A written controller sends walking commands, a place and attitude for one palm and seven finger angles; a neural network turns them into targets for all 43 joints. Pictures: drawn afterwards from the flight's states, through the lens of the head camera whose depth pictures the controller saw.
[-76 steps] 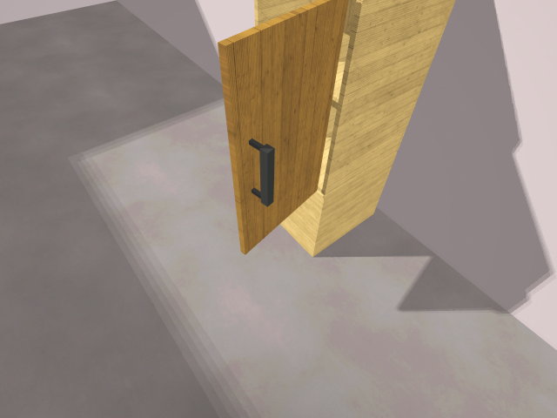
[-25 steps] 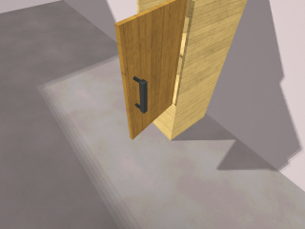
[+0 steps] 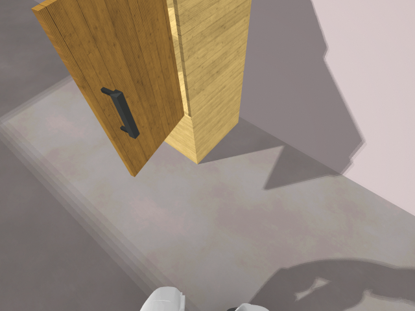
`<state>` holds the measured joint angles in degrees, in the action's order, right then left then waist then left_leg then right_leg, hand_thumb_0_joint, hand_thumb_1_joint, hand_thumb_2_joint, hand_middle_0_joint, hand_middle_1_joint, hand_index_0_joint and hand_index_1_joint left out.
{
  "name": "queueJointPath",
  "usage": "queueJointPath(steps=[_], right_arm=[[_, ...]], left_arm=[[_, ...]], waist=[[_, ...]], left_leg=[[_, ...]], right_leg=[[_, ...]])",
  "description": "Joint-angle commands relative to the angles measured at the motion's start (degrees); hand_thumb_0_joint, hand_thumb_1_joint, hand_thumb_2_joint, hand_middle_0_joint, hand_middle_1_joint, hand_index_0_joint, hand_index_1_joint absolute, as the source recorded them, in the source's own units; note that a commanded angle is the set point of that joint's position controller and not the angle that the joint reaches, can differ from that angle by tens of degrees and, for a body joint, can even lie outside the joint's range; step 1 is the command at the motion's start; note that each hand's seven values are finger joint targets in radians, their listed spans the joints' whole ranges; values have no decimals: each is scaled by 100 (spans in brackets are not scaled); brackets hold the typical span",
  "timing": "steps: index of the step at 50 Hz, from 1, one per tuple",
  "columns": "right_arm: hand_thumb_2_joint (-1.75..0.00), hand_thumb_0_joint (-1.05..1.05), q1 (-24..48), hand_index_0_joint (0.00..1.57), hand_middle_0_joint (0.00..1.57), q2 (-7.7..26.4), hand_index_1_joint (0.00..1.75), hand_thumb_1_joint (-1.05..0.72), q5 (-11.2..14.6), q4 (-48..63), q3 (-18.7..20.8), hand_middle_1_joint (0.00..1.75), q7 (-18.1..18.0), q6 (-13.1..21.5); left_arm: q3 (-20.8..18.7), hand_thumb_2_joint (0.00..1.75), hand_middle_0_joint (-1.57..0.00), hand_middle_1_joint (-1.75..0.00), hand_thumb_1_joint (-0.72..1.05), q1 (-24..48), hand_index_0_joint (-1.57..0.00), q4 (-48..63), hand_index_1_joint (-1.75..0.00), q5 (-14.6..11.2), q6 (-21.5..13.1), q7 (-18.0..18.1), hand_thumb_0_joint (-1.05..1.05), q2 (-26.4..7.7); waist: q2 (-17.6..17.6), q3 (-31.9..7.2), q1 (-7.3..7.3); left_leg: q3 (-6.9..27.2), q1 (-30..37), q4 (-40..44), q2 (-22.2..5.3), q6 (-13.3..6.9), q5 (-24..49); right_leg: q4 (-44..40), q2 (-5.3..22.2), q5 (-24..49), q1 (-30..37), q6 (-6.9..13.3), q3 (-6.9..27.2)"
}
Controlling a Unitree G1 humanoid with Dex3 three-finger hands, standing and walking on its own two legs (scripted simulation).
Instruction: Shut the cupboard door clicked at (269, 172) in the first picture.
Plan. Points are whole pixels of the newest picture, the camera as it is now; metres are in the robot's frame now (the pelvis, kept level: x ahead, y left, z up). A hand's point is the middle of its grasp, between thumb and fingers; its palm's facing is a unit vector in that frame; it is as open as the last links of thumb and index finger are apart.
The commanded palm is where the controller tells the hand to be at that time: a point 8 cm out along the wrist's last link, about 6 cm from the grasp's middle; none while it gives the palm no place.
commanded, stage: walk around to get in front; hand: left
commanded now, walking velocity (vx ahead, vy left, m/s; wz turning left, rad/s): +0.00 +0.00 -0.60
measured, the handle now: (120, 113) +0.56 +0.28 -0.03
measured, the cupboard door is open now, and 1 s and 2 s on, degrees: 100 100 100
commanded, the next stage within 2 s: none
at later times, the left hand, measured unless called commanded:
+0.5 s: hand (106, 308) +0.12 +0.24 -0.18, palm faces -0.18 -0.95 -0.23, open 7.4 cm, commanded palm none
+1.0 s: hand (174, 264) +0.22 +0.10 -0.15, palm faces -0.58 -0.77 -0.27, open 7.4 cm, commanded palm none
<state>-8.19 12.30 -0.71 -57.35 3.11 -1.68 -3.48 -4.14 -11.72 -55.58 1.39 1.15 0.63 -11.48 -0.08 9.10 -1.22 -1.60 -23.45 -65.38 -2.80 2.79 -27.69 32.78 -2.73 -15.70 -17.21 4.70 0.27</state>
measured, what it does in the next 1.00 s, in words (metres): steps on the spot, turning right: left foot, then right foot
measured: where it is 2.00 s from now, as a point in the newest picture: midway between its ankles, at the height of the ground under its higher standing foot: outside the picture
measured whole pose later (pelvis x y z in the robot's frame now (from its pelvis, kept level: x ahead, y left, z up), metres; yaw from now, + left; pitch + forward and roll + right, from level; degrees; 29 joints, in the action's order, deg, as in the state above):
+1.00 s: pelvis +0.01 +0.00 +0.00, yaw -36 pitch +0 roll +1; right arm -11.6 15.1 -0.7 -53.8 3.1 -1.2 -3.7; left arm -2.9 -7.4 -51.1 1.4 1.5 0.0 -12.5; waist -0.7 7.5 1.7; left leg -2.4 -27.0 -63.3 -5.4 4.5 -25.7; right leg 32.1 -0.8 -15.5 -16.7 1.8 1.3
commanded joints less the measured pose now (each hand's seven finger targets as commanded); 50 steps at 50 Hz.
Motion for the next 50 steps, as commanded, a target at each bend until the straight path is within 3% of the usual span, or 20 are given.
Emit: queueJointPath(steps=[1,6,14,19,20,21,22,23,24,26,28,35,37,39,40,41,42,43,45,50], right_arm=[[-90,0,-23,20,20,393,30,-90,3,508,113,30,3,154],[-90,0,321,20,20,546,30,-90,-4,692,142,30,-49,153],[-90,0,761,20,20,533,30,-90,56,1000,109,30,-57,238],[-90,0,74,20,20,547,30,-90,118,905,102,30,-90,327],[-90,0,-298,20,20,675,30,-90,108,809,109,30,-119,383],[-90,0,-467,20,20,1138,30,-90,35,798,171,30,-150,461],[-90,0,-522,20,20,1532,30,-90,-26,885,241,30,-171,441],[-90,0,-462,20,20,1405,30,-90,-80,931,175,30,-186,391],[-90,0,-145,20,20,1206,30,-90,-106,1068,102,30,-191,392],[-90,0,-36,20,20,907,30,-90,-111,1092,-4,30,-193,409],[-90,0,-169,20,20,877,30,-90,-93,1061,-16,30,-174,419],[-90,0,-853,20,20,1106,30,-90,-116,800,111,30,-92,381],[-90,0,-868,20,20,1222,30,-90,-112,768,171,30,-71,369],[-90,0,-803,20,20,1280,30,-90,-78,777,208,30,-37,355],[-90,0,-730,20,20,1245,30,-90,-31,824,215,30,-15,353],[-90,0,-701,20,20,814,30,-90,44,970,131,30,31,340],[-90,0,-225,20,20,686,30,-90,35,1209,56,30,-3,291],[-90,0,-292,20,20,769,30,-90,47,1160,47,30,-49,237],[-90,0,-220,20,20,731,30,-90,38,994,83,30,-28,209],[-90,0,-491,20,20,559,30,-90,-4,791,101,30,56,141]], left_arm=[[-260,90,-20,-30,90,-413,-20,319,-30,-19,-122,86,0,-1112],[-261,90,-20,-30,90,-626,-20,326,-30,-11,-94,40,0,-1021],[-322,90,-20,-30,90,-643,-20,464,-30,58,-53,51,0,-1156],[-345,90,-20,-30,90,-181,-20,600,-30,18,-7,52,0,-1215],[-315,90,-20,-30,90,-32,-20,666,-30,-23,9,50,0,-1120],[-249,90,-20,-30,90,-126,-20,756,-30,-87,20,11,0,-798],[-216,90,-20,-30,90,-17,-20,856,-30,-74,9,-67,0,-732],[-239,90,-20,-30,90,119,-20,851,-30,10,29,-103,0,-944],[-259,90,-20,-30,90,-45,-20,869,-30,23,40,-142,0,-917],[-290,90,-20,-30,90,-159,-20,618,-30,31,79,-190,0,-841],[-230,90,-20,-30,90,-175,-20,637,-30,-14,126,-241,0,-720],[-77,90,-20,-30,90,638,-20,876,-30,-28,120,-332,0,-546],[-61,90,-20,-30,90,609,-20,854,-30,-36,83,-328,0,-580],[-89,90,-20,-30,90,245,-20,750,-30,-36,27,-315,0,-701],[-142,90,-20,-30,90,-224,-20,600,-30,-27,-18,-289,0,-907],[-282,90,-20,-30,90,-719,-20,458,-30,39,-82,-187,0,-1602],[-362,90,-20,-30,90,-1050,-20,320,-30,-37,-70,-90,0,-1981],[-318,90,-20,-30,90,-993,-20,339,-30,-57,-65,-22,0,-1860],[-285,90,-20,-30,90,-200,-20,587,-30,-25,-4,44,0,-1457],[-218,90,-20,-30,90,316,-20,821,-30,10,-30,8,0,-1306]], waist=[[30,-1295,0],[741,-1177,-127],[655,-1213,-226],[642,-1431,130],[428,-1569,312],[-828,-1673,338],[-1746,-1402,318],[-1015,-1084,305],[-667,-899,52],[-1051,-957,-93],[-1055,-1072,-78],[-1306,-901,314],[-1412,-974,327],[-1258,-1118,127],[-796,-1351,-143],[1051,-1674,-353],[1864,-1641,-567],[1497,-1618,-465],[1353,-1255,-184],[740,-1085,153]], left_leg=[[338,-588,15,-89,96,616],[453,-924,333,2,159,733],[505,-464,1564,188,108,305],[499,996,3444,313,-3,994],[569,1920,4282,68,-68,1487],[1786,2692,5052,-1138,-431,1485],[2913,2597,5167,-2458,-1028,2497],[2690,1923,4983,-2588,-1360,3157],[2249,1562,4959,-2388,-1404,3389],[1095,1636,4567,-1616,-1038,4582],[430,1870,4420,-1301,-890,4756],[-80,1959,4239,-1435,-910,4452],[-128,1930,4002,-1564,-864,4481],[-363,1691,3430,-1459,-583,4319],[-590,1168,2690,-1281,-331,3784],[-1054,-246,1327,-652,37,1405],[-589,-1022,133,-99,164,-1202],[149,-1138,-306,-289,79,-945],[181,-1154,-307,-457,141,-192],[-3,-352,520,-181,212,568]], right_leg=[[-1268,1458,2256,1127,608,1948],[-1286,1254,2545,1409,401,2103],[-1064,1279,2734,1172,716,2797],[-672,978,2451,407,362,2841],[-395,701,1817,-169,98,2524],[366,-62,161,-1117,-248,1749],[1729,-346,-2062,-1788,-592,682],[2663,-17,-1922,-1688,-660,674],[3121,98,-1576,-1694,-748,561],[3741,164,-1171,-1657,-817,429],[3774,228,-871,-1689,-861,197],[1665,399,-870,-1087,-785,-445],[982,336,-903,-631,-666,-555],[-69,233,-126,195,-536,-649],[-788,376,814,1173,-420,-462],[-1127,1748,2701,2409,52,1278],[-939,2631,4952,2313,719,2452],[-942,2591,4279,2138,953,2182],[-1024,1923,2921,1506,748,1829],[-1275,1426,1615,461,512,1358]])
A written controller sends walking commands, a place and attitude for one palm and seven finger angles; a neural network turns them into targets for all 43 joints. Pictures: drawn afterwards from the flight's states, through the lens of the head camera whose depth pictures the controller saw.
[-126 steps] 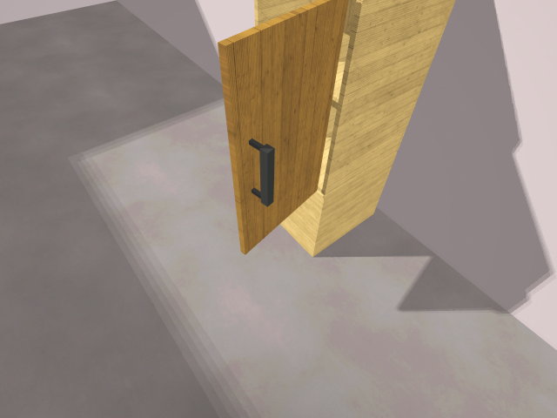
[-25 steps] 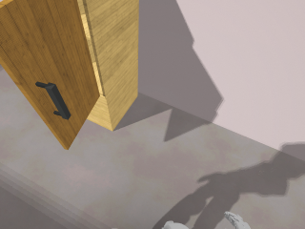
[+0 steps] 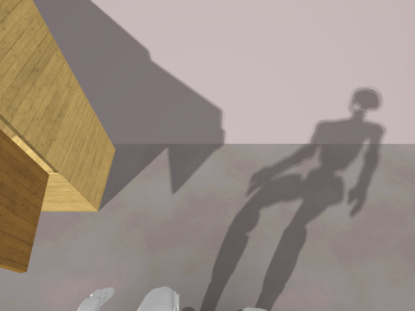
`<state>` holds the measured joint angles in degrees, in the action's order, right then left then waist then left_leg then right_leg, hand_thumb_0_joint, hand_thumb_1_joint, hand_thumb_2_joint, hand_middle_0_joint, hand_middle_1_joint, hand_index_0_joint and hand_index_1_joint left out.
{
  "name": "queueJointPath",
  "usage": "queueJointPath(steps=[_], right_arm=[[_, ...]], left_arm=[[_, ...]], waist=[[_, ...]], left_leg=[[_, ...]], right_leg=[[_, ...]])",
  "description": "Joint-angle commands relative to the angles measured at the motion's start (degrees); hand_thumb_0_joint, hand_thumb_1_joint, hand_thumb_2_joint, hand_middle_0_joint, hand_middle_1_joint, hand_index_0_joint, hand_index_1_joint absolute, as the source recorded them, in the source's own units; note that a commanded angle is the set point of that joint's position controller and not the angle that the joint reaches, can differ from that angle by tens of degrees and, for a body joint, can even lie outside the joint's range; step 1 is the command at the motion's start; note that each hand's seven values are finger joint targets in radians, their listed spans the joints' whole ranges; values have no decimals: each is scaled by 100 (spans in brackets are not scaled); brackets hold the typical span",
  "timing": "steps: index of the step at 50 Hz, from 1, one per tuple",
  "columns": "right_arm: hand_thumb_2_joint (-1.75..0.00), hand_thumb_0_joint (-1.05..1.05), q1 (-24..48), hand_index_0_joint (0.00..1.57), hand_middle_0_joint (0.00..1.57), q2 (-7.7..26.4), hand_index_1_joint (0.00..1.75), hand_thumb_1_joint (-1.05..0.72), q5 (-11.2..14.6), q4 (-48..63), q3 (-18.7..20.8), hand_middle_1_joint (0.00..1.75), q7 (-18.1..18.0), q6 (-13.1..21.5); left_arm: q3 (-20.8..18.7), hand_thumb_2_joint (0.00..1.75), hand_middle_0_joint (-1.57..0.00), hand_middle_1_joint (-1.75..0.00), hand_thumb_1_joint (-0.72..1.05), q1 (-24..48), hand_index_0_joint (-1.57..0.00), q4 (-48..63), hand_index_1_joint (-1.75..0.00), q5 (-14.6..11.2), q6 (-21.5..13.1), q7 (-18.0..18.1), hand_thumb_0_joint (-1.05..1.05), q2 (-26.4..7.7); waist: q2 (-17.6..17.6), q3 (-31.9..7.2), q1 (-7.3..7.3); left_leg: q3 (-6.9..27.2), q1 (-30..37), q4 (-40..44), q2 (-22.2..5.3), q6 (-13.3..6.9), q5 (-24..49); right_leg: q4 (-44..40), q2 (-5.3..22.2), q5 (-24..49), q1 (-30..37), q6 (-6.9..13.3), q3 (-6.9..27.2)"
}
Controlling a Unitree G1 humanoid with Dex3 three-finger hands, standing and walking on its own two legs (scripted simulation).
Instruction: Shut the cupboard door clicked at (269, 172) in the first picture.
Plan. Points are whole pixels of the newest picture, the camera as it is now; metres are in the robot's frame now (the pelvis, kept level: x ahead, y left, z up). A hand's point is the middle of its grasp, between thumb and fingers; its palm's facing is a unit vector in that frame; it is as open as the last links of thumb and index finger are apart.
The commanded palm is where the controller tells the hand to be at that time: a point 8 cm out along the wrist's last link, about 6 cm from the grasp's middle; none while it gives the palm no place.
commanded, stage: walk around to get in front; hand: left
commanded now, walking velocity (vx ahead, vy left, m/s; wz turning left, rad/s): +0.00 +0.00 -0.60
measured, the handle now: out of the picture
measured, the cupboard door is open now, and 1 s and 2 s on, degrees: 100 100 100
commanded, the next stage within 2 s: none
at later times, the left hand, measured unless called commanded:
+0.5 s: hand (126, 298) +0.16 +0.19 -0.16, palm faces -0.27 -0.94 -0.21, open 7.4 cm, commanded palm none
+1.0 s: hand (163, 270) +0.22 +0.12 -0.18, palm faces -0.51 -0.84 -0.20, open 7.4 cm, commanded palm none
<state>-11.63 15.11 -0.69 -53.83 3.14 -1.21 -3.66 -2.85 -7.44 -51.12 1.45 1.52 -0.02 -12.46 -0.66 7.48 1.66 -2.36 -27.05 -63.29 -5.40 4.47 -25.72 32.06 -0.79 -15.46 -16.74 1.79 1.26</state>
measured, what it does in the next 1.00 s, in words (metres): steps on the spot, turning right: left foot, then right foot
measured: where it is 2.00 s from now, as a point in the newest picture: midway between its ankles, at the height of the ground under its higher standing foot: outside the picture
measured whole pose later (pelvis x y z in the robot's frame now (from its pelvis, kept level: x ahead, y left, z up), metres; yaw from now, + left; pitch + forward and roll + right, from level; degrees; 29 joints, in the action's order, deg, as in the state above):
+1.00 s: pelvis +0.05 -0.01 -0.01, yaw -34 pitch +2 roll -1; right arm -8.3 11.8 -0.6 -50.5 2.1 -1.5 -0.6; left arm -4.1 -11.3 -52.6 1.1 2.9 -0.3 -13.4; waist 2.5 3.8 -0.3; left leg -1.5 -18.6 -33.2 -1.9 2.0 -17.1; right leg 36.4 -4.6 -20.3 -19.2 0.5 6.5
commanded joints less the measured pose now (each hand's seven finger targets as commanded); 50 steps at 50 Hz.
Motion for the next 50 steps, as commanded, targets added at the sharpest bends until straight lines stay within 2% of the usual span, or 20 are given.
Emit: queueJointPath(steps=[1,6,9,11,12,13,14,17,24,27,28,29,31,32,35,46,47,48,49,50], right_arm=[[-90,0,-110,20,20,280,30,-90,-6,444,95,30,4,167],[-90,0,-43,20,20,230,30,-90,43,558,93,30,-41,283],[-90,0,-638,20,20,311,30,-90,57,373,99,30,-95,374],[-90,0,-855,20,20,1255,30,-90,-85,434,244,30,-146,462],[-90,0,-819,20,20,1279,30,-90,-120,483,213,30,-172,432],[-90,0,-468,20,20,1061,30,-90,-147,603,148,30,-186,452],[-90,0,-148,20,20,881,30,-90,-154,671,106,30,-197,482],[-90,0,-144,20,20,664,30,-90,-127,676,43,30,-192,461],[-90,0,-686,20,20,894,30,-90,-110,440,223,30,-93,385],[-90,0,-489,20,20,975,30,-90,-48,474,272,30,-62,354],[-90,0,-395,20,20,773,30,-90,20,551,256,30,-27,351],[-90,0,45,20,20,217,30,-90,38,906,101,30,7,342],[-90,0,232,20,20,401,30,-90,57,824,94,30,-92,226],[-90,0,244,20,20,372,30,-90,30,747,110,30,-96,200],[-90,0,177,20,20,321,30,-90,3,586,120,30,-16,179],[-90,0,-125,20,20,230,30,-90,65,549,93,30,-83,322],[-90,0,-409,20,20,321,30,-90,60,460,104,30,-105,362],[-90,0,-567,20,20,678,30,-90,8,428,150,30,-133,423],[-90,0,-641,20,20,1213,30,-90,-65,523,259,30,-131,440],[-90,0,-683,20,20,1290,30,-90,-108,565,236,30,-161,405]], left_arm=[[-351,90,-20,-30,90,-129,-20,376,-30,12,-62,63,0,-1203],[-413,90,-20,-30,90,-185,-20,367,-30,29,-38,42,0,-1239],[-386,90,-20,-30,90,61,-20,403,-30,-35,12,39,0,-1053],[-268,90,-20,-30,90,-102,-20,625,-30,-120,56,-56,0,-502],[-300,90,-20,-30,90,113,-20,618,-30,-35,62,-85,0,-723],[-353,90,-20,-30,90,5,-20,595,-30,1,59,-141,0,-752],[-393,90,-20,-30,90,-147,-20,467,-30,29,63,-160,0,-694],[-331,90,-20,-30,90,-211,-20,348,-30,-14,104,-224,0,-545],[-197,90,-20,-30,90,129,-20,448,-30,-25,8,-250,0,-395],[-254,90,-20,-30,90,-433,-20,239,-30,-26,-44,-226,0,-585],[-347,90,-20,-30,90,-972,-20,74,-30,20,-96,-165,0,-1029],[-516,90,-20,-30,90,-1434,-20,-60,-30,50,-141,-57,0,-1724],[-445,90,-20,-30,90,-1310,-20,-75,-30,-54,-117,60,0,-1482],[-444,90,-20,-30,90,-913,-20,48,-30,-32,-90,84,0,-1340],[-349,90,-20,-30,90,-394,-20,247,-30,-29,-106,106,0,-1051],[-422,90,-20,-30,90,-208,-20,307,-30,-10,-35,53,0,-1184],[-402,90,-20,-30,90,-66,-20,337,-30,-44,-14,46,0,-1099],[-340,90,-20,-30,90,-151,-20,423,-30,-90,17,21,0,-788],[-276,90,-20,-30,90,-319,-20,498,-30,-130,19,-45,0,-510],[-309,90,-20,-30,90,-117,-20,545,-30,-51,43,-70,0,-736]], waist=[[748,-880,-157],[1000,-908,-207],[692,-1022,136],[-1989,-1023,137],[-1269,-909,179],[-710,-753,-62],[-1005,-842,-228],[-985,-839,-235],[-1418,-1071,132],[-1035,-1171,-221],[21,-1487,-482],[2023,-1439,-766],[1348,-1098,-640],[1697,-943,-499],[947,-890,-239],[872,-1050,-53],[743,-1094,105],[-256,-1121,137],[-1947,-1177,92],[-1419,-1022,157]], left_leg=[[68,56,544,122,45,362],[70,500,1974,328,-36,179],[115,1850,3683,314,-102,1204],[2666,2505,5049,-2106,-1021,1436],[2705,1883,5003,-2436,-1424,1787],[2183,1566,4980,-2142,-1428,2073],[1718,1652,4762,-1848,-1301,2691],[363,1975,4397,-1232,-1021,3610],[-357,2663,3699,-1365,-984,4399],[-629,1943,2894,-1247,-586,3708],[-910,1038,1918,-937,-285,2647],[-1042,-682,426,7,4,-1062],[207,-914,-444,-150,-66,-831],[220,-967,-508,-180,-17,-573],[219,-485,-167,-64,52,145],[107,1060,2884,428,-46,758],[118,1762,3618,347,-76,1302],[958,2390,4414,-444,-326,1210],[2562,2614,4868,-1985,-947,1711],[2709,1992,4935,-2452,-1420,1962]], right_leg=[[-1237,1222,1379,370,836,1396],[-1001,1210,1641,378,907,1904],[-469,833,1186,-429,444,1817],[1726,-430,-1866,-1844,-243,265],[2812,-101,-2003,-1654,-254,406],[3309,43,-1605,-1576,-320,367],[3576,105,-1423,-1634,-377,251],[3470,170,-959,-1598,-506,-86],[1020,94,-1011,-854,-398,-783],[-535,31,394,515,-207,-844],[-897,725,1866,1699,51,22],[-948,2218,4320,2431,710,2138],[-1005,2127,3723,1753,1170,1799],[-1100,1847,3008,1434,1072,1880],[-1078,1378,2720,847,867,1304],[-637,1050,2170,281,716,1898],[-409,877,1758,-198,477,1800],[173,281,600,-955,166,1367],[1632,-389,-1701,-1671,-210,404],[2789,-140,-2094,-1560,-254,348]])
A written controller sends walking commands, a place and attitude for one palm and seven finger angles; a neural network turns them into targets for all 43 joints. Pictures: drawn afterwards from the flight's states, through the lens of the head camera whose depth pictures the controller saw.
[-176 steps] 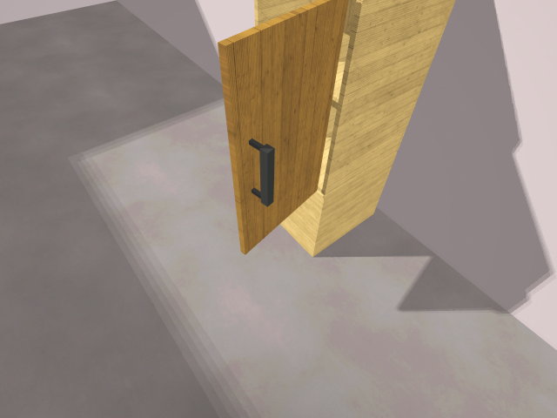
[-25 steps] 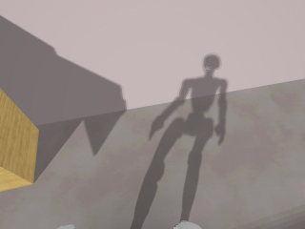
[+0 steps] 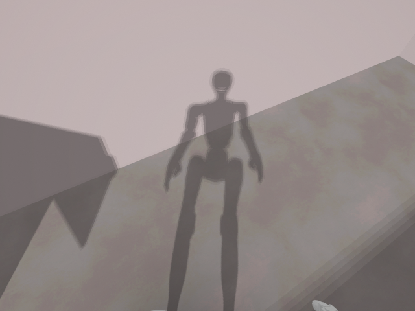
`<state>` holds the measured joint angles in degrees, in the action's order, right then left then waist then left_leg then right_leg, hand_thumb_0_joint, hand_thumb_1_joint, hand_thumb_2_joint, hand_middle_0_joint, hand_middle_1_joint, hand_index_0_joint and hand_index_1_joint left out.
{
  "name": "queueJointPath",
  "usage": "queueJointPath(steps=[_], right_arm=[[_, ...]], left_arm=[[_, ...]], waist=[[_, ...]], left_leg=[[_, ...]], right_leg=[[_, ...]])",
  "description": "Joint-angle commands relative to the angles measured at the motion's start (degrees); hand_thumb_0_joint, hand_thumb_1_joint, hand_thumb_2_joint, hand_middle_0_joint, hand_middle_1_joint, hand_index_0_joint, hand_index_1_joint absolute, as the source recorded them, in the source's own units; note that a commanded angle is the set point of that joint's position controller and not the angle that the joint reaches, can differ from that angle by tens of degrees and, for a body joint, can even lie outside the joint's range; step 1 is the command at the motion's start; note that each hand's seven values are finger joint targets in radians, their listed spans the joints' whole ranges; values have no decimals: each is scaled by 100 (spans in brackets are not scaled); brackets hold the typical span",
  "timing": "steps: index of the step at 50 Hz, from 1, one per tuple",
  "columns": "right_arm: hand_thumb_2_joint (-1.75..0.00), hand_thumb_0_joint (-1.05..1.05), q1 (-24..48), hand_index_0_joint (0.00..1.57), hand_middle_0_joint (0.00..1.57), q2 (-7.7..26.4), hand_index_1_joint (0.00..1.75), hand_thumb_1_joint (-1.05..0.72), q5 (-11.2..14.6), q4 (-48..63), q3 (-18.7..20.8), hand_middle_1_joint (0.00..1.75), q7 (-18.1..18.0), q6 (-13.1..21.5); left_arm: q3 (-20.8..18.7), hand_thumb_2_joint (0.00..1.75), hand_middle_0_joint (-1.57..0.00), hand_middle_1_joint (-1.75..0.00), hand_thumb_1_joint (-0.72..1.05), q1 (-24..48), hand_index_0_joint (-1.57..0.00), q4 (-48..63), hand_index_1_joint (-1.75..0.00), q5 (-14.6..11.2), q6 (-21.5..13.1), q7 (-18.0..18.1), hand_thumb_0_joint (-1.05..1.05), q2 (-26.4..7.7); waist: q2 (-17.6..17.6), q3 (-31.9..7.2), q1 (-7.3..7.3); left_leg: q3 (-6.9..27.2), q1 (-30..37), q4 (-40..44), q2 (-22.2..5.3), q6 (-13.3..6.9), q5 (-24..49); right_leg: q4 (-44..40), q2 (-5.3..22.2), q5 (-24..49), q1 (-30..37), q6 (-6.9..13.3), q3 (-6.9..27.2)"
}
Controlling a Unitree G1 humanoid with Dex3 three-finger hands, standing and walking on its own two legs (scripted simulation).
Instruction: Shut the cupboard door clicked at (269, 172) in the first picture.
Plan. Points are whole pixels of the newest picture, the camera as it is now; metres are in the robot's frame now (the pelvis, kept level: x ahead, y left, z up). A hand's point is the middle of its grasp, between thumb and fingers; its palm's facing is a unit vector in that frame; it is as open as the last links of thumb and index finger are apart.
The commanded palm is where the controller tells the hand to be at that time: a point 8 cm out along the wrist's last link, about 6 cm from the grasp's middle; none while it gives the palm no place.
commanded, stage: walk around to get in front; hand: left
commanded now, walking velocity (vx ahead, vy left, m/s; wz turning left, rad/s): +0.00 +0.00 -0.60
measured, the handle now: out of the picture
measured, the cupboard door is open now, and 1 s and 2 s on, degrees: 100 100 100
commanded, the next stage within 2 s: walk to a spot facing it in 1.74 s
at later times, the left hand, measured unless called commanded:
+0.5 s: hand (156, 292) +0.17 +0.11 -0.14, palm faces -0.31 -0.91 -0.28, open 7.4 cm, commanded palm none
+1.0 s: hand (180, 240) +0.29 +0.08 -0.16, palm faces -0.54 -0.82 -0.17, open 7.4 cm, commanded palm none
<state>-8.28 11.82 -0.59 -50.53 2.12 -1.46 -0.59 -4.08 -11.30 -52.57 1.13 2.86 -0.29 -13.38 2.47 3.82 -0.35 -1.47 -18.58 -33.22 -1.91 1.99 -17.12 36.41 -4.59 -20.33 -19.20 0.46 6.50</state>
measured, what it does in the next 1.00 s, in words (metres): walks ahead, turning right: right foot, then left foot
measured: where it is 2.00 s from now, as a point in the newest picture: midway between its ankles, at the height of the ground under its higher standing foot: (294, 269)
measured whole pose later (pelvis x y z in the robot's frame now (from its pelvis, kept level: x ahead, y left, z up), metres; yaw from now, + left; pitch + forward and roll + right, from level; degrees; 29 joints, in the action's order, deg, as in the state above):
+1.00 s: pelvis +0.14 -0.07 +0.02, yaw -36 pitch +2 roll -2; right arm -16.1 9.7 -2.0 -51.3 0.4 -1.2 3.8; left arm -5.6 -14.8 -55.9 2.4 1.0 -3.0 -15.0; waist 3.1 2.1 -0.9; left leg -8.4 -9.5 -25.0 -4.2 -0.1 -17.2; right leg 69.8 0.9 -17.0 -31.6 0.3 -0.5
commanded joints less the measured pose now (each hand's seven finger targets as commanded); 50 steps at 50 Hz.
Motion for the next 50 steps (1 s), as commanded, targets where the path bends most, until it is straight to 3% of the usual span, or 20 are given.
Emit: queueJointPath(steps=[1,5,12,15,17,18,19,20,22,24,29,36,39,40,41,42,43,46,48,50], right_arm=[[-90,0,-703,20,20,1405,30,-90,-150,332,272,30,-148,111],[-90,0,-372,20,20,981,30,-90,-128,433,136,30,-164,146],[-90,0,-1090,20,20,1152,30,-90,-126,114,274,30,-86,111],[-90,0,-974,20,20,1275,30,-90,-117,94,343,30,-36,68],[-90,0,-771,20,20,1280,30,-90,-52,159,365,30,-5,51],[-90,0,-686,20,20,890,30,-90,21,301,293,30,28,38],[-90,0,-263,20,20,635,30,-90,-8,590,186,30,20,-5],[-90,0,-228,20,20,746,30,-90,17,539,179,30,-42,-74],[-90,0,-158,20,20,738,30,-90,-20,369,217,30,-24,-114],[-90,0,-274,20,20,742,30,-90,-71,261,243,30,69,-111],[-90,0,-55,20,20,658,30,-90,-92,280,273,30,171,-18],[-90,0,339,20,20,599,30,-90,-48,552,241,30,170,233],[-90,0,-432,20,20,646,30,-90,-32,311,244,30,106,346],[-90,0,-1016,20,20,918,30,-90,-50,129,290,30,22,406],[-90,0,-1660,20,20,1547,30,-90,-164,-17,428,30,-26,440],[-90,0,-2122,20,20,1748,30,-90,-181,-35,430,30,-48,407],[-90,0,-1852,20,20,1601,30,-90,-169,70,368,30,-37,365],[-90,0,-1157,20,20,819,30,-90,-143,159,117,30,-34,455],[-90,0,-1399,20,20,670,30,-90,-105,5,56,30,-67,529],[-90,0,-1697,20,20,630,30,-90,-94,-160,30,30,-86,562]], left_arm=[[-245,90,-20,-30,90,216,-20,667,-30,35,-83,-93,0,-684],[-237,90,-20,-30,90,15,-20,427,-30,36,-18,-192,0,-490],[-94,90,-20,-30,90,613,-20,600,-30,5,-61,-230,0,-259],[-82,90,-20,-30,90,461,-20,545,-30,0,-109,-218,0,-333],[-154,90,-20,-30,90,-186,-20,345,-30,18,-167,-187,0,-603],[-276,90,-20,-30,90,-676,-20,200,-30,81,-238,-100,0,-1252],[-364,90,-20,-30,90,-1003,-20,84,-30,14,-248,-7,0,-1684],[-341,90,-20,-30,90,-1029,-20,77,-30,-33,-239,65,0,-1606],[-286,90,-20,-30,90,-351,-20,242,-30,-33,-233,106,0,-1178],[-209,90,-20,-30,90,30,-20,352,-30,-24,-263,103,0,-946],[-232,90,-20,-30,90,-318,-20,230,-30,9,-414,15,0,-994],[-303,90,-20,-30,90,-512,-20,161,-30,40,-466,-43,0,-1071],[-296,90,-20,-30,90,-184,-20,184,-30,10,-454,-60,0,-967],[-242,90,-20,-30,90,-78,-20,278,-30,-22,-454,-87,0,-713],[-156,90,-20,-30,90,-138,-20,384,-30,-94,-452,-150,0,-303],[-135,90,-20,-30,90,208,-20,556,-30,-41,-489,-172,0,-360],[-176,90,-20,-30,90,385,-20,616,-30,31,-497,-222,0,-481],[-217,90,-20,-30,90,68,-20,248,-30,123,-416,-319,0,-377],[-133,90,-20,-30,90,-19,-20,213,-30,99,-340,-337,0,-116],[-83,90,-20,-30,90,35,-20,211,-30,79,-312,-337,0,-11]], waist=[[-1108,-458,149],[-1307,-463,-64],[-1587,-643,323],[-1663,-678,251],[-997,-847,-147],[786,-1057,-392],[1763,-988,-585],[1280,-980,-547],[1228,-511,-273],[882,-487,-55],[378,-344,-144],[545,-133,-270],[373,-360,163],[-251,-572,433],[-1924,-902,712],[-1999,-772,862],[-1106,-264,699],[-1068,197,174],[-1166,-25,111],[-1210,-242,128]], left_leg=[[2160,767,1934,-2539,-1187,1197],[311,1024,1465,-1569,-713,2593],[-338,1620,968,-1720,-791,3464],[-473,1393,644,-1816,-669,3078],[-789,628,-289,-1556,-238,2172],[-1199,-641,-1563,-959,113,295],[-817,-1646,-2794,-319,286,-2220],[-38,-1746,-3280,-454,222,-2031],[102,-1970,-3490,-582,289,-1173],[86,-1611,-3262,-556,328,-575],[-24,-1510,-2402,-333,353,-200],[-7,-977,-742,-38,232,-514],[-152,795,639,148,182,183],[128,2034,1114,-201,81,10],[2168,3051,1705,-1820,-396,-1394],[3341,2644,2298,-2891,-921,-1900],[3084,1992,2424,-2854,-1084,-1800],[1211,1281,2229,-1894,-448,154],[148,1585,1889,-1531,-157,2158],[-345,1935,1622,-1463,-141,3469]], right_leg=[[2892,423,-1230,-1269,-179,-143],[3325,540,-372,-1342,-376,-535],[1258,603,-585,-812,-334,-1139],[178,497,-353,-152,-187,-1308],[-1173,561,1104,1197,-13,-1179],[-1606,1809,2714,2323,406,389],[-1451,2775,4934,2386,1008,1677],[-1444,2802,4521,2167,1296,1470],[-1766,2164,2559,1669,1121,1306],[-1898,1799,1589,1260,960,844],[-2268,1632,57,1208,1042,1141],[-2099,1652,28,1092,1221,1736],[-1389,1224,166,155,877,1455],[-721,809,60,-687,627,1038],[1001,-16,-891,-1948,278,125],[2466,120,-1382,-2377,151,-337],[3018,581,-999,-2428,133,-186],[3650,834,286,-2280,6,-403],[3695,751,615,-2279,-57,-617],[3647,707,697,-2405,-55,-784]])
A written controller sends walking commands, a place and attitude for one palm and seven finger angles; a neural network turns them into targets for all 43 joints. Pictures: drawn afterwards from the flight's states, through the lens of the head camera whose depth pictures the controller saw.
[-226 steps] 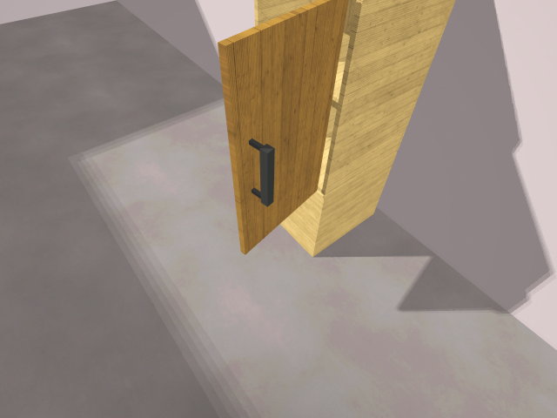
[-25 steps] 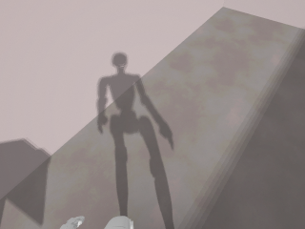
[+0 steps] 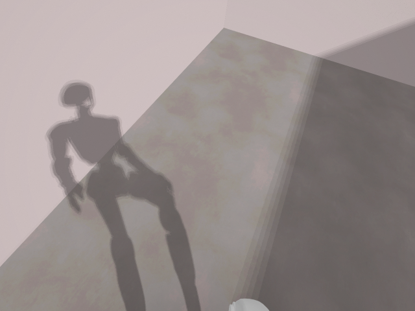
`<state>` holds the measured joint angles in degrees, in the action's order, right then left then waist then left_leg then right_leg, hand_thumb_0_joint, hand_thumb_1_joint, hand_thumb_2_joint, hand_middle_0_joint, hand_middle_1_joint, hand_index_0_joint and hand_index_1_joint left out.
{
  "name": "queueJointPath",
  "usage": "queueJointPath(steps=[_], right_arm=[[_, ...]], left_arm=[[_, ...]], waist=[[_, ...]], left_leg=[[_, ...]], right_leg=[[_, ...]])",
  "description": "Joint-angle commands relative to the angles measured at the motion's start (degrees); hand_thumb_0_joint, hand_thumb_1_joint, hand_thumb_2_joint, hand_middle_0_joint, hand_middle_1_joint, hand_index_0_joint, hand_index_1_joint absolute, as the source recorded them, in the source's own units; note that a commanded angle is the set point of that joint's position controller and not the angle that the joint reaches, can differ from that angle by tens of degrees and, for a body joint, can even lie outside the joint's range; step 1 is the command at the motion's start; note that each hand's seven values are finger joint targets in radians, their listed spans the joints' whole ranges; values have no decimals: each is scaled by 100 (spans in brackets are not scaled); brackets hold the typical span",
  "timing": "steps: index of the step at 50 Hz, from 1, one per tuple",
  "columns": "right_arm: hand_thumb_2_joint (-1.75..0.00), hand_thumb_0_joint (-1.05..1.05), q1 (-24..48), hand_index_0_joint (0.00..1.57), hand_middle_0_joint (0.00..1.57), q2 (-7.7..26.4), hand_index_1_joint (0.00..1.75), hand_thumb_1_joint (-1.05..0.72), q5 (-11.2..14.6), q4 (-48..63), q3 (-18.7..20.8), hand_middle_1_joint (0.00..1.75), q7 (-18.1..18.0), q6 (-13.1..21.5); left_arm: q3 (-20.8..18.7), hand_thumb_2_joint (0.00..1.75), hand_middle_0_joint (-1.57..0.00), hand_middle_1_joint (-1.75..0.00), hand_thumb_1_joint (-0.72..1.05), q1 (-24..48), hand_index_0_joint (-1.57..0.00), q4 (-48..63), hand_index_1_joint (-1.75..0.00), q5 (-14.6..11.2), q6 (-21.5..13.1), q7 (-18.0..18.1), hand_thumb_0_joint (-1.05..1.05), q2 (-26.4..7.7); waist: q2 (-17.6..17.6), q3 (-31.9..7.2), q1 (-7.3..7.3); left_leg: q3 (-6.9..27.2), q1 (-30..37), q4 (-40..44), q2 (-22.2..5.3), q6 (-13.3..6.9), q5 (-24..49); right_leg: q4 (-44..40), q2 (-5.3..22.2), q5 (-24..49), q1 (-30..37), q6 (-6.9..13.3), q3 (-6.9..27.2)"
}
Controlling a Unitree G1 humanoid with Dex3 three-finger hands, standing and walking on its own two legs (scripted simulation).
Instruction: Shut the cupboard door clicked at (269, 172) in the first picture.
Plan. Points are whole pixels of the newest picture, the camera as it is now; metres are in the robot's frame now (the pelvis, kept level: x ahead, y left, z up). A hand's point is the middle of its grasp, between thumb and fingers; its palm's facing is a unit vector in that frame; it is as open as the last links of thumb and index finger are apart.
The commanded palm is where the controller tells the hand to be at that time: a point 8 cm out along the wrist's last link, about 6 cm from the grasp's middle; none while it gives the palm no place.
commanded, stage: walk around to get in front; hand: left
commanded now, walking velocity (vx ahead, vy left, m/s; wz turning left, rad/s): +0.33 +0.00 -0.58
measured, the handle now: out of the picture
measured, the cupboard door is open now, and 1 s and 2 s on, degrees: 100 100 100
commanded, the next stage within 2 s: walk to a spot facing it in 0.74 s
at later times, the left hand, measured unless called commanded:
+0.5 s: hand (190, 222) +0.35 +0.06 -0.17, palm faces -0.25 -0.94 -0.24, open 7.2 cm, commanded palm none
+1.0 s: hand (207, 208) +0.41 +0.01 -0.19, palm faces -0.19 -0.97 -0.15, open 7.4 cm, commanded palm none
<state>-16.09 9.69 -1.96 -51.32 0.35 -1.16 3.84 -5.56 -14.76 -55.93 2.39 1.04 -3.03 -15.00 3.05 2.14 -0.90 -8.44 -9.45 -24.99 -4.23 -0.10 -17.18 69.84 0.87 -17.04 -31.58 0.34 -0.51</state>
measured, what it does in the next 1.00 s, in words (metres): walks ahead, turning right: right foot, then left foot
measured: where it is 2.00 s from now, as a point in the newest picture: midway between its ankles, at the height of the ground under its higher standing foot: (254, 235)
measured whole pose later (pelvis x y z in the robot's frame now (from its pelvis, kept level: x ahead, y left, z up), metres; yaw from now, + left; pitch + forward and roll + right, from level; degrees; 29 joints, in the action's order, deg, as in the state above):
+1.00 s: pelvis +0.47 -0.16 -0.02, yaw -15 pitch +0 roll +0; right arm -9.3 8.3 -0.8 -57.7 0.8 -1.1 3.4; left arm -0.9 -26.4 -66.7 0.8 -2.4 1.8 -6.9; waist 1.8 3.6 -0.6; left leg -7.6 -19.3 -33.8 2.5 -6.3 -14.9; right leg 70.0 -2.9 -24.2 -16.6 -1.0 -2.3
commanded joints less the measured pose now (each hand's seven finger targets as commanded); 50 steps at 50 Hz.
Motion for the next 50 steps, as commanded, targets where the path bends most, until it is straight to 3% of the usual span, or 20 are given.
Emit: queueJointPath(steps=[1,9,11,13,14,15,16,19,21,22,26,37,42,43,44,45,46,47,49,50], right_arm=[[-90,0,-1005,20,20,827,30,-90,41,-139,195,30,-111,120],[-90,0,-1502,20,20,860,30,-90,-15,-539,213,30,-82,38],[-90,0,-1448,20,20,1039,30,-90,5,-585,243,30,-91,38],[-90,0,-986,20,20,1243,30,-90,61,-487,302,30,-78,33],[-90,0,-814,20,20,1111,30,-90,145,-387,279,30,4,40],[-90,0,-947,20,20,663,30,-90,253,-233,213,30,11,45],[-90,0,-517,20,20,767,30,-90,241,-66,243,30,12,3],[-90,0,-336,20,20,638,30,-90,125,-300,308,30,12,-82],[-90,0,-661,20,20,391,30,-90,69,-528,268,30,26,-237],[-90,0,-877,20,20,330,30,-90,61,-587,263,30,41,-293],[-90,0,-658,20,20,286,30,-90,63,-564,303,30,58,-329],[-90,0,1508,20,20,337,30,-90,148,-92,234,30,190,-224],[-90,0,915,20,20,316,30,-90,149,-399,188,30,79,-92],[-90,0,222,20,20,448,30,-90,144,-635,218,30,10,-80],[-90,0,-676,20,20,712,30,-90,111,-908,299,30,-11,-95],[-90,0,-1397,20,20,1186,30,-90,-21,-1010,417,30,-62,-90],[-90,0,-1443,20,20,1260,30,-90,113,-968,363,30,-89,-131],[-90,0,-973,20,20,1166,30,-90,148,-917,336,30,-56,-152],[-90,0,-412,20,20,667,30,-90,140,-774,213,30,-145,-43],[-90,0,-332,20,20,534,30,-90,129,-756,167,30,-140,-15]], left_arm=[[86,90,-20,-30,90,449,-20,574,-30,-55,-112,-64,0,198],[227,90,-20,-30,90,1613,-20,884,-30,-79,-150,-100,0,240],[181,90,-20,-30,90,1186,-20,732,-30,-90,-172,-56,0,154],[69,90,-20,-30,90,-197,-20,343,-30,-82,-258,22,0,-122],[-51,90,-20,-30,90,-1117,-20,56,-30,-56,-315,91,0,-577],[-203,90,-20,-30,90,-1665,-20,-62,-30,-81,-351,194,0,-1208],[-229,90,-20,-30,90,-1412,-20,-1,-30,-227,-317,273,0,-1473],[30,90,-20,-30,90,-66,-20,269,-30,-245,-372,328,0,-607],[135,90,-20,-30,90,106,-20,238,-30,-205,-490,320,0,-320],[144,90,-20,-30,90,141,-20,193,-30,-190,-522,307,0,-301],[126,90,-20,-30,90,-382,-20,-80,-30,-208,-648,319,0,-29],[310,90,-20,-30,90,-1691,-20,-762,-30,-156,-693,513,0,70],[296,90,-20,-30,90,-1748,-20,-929,-30,-147,-732,579,0,-163],[296,90,-20,-30,90,-1572,-20,-930,-30,-169,-734,582,0,-217],[307,90,-20,-30,90,-1325,-20,-878,-30,-210,-723,566,0,-214],[333,90,-20,-30,90,-1447,-20,-760,-30,-348,-715,528,0,67],[403,90,-20,-30,90,-1412,-20,-516,-30,-336,-733,551,0,251],[337,90,-20,-30,90,-1149,-20,-452,-30,-222,-629,599,0,104],[322,90,-20,-30,90,-794,-20,-327,-30,-98,-463,474,0,370],[305,90,-20,-30,90,-874,-20,-358,-30,-72,-360,429,0,397]], waist=[[-1277,-82,172],[-1298,386,387],[-1229,118,140],[-1154,-565,-585],[-493,-1074,-1015],[963,-1782,-1065],[896,-1637,-926],[-140,-243,-109],[-135,75,210],[-14,26,358],[138,-198,293],[253,455,-192],[304,-37,207],[395,-275,582],[213,-708,998],[-923,-1486,1130],[-1126,-1766,810],[-549,-1006,592],[-769,233,208],[-600,271,56]], left_leg=[[204,1141,784,-1240,-2,3605],[-445,1224,712,-1430,-363,4212],[-549,1229,150,-1559,-372,5678],[-711,795,-1453,-1398,-162,5934],[-802,-478,-2866,-1093,31,4450],[-570,-2419,-5003,86,355,-1363],[439,-2999,-5911,72,235,-1711],[872,-2576,-5350,-541,239,-125],[810,-2050,-4760,-554,251,179],[791,-2010,-4528,-535,273,293],[748,-2580,-3874,-422,320,792],[325,-3422,-2433,41,129,777],[-428,-1568,-1045,945,-291,361],[-338,-656,-654,960,-427,854],[293,832,-472,398,-677,1938],[2493,2376,-709,-1328,-1606,4061],[3803,2265,-148,-2228,-2188,5791],[3233,1341,135,-2113,-2128,5044],[2448,-172,634,-1498,-1488,4207],[2085,-574,703,-1211,-1328,4191]], right_leg=[[193,157,423,-1262,-42,-138],[-2628,24,446,-429,222,-868],[-2855,-246,215,414,452,-999],[-3433,-424,423,2265,668,-993],[-3746,111,760,4038,910,-308],[-4263,1939,1314,5424,1651,2804],[-5099,2354,1279,5015,1801,3649],[-5448,1654,1366,2593,978,1872],[-5694,1240,1837,1617,582,1150],[-5737,1090,1849,1564,683,895],[-5749,762,2721,2426,-34,688],[-5506,1018,5260,3937,51,736],[-4218,812,8344,4057,-47,394],[-3478,757,8264,3670,-187,194],[-2245,681,6846,2634,-283,48],[146,34,2557,926,-428,-248],[1335,-336,-1352,369,-195,128],[1305,-20,-1284,195,-84,431],[876,256,-629,-121,-322,273],[601,285,-412,127,-366,208]])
